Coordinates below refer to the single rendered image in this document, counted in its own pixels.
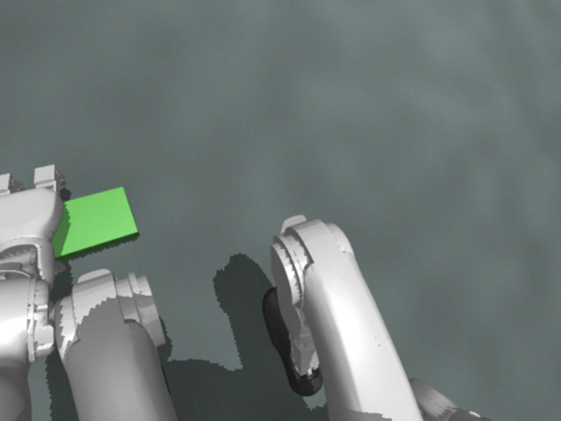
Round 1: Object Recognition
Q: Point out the carton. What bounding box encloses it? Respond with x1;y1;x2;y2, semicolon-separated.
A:
51;187;140;261

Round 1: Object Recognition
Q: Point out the right robot hand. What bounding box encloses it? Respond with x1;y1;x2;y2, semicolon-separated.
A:
408;378;460;421

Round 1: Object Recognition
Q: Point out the right robot foot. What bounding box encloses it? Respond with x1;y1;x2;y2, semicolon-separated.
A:
262;287;323;396

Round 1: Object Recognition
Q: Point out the left robot hand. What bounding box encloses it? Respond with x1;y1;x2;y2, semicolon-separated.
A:
0;164;66;275

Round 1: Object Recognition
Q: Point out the left robot arm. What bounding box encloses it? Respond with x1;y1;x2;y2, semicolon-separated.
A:
0;238;55;421

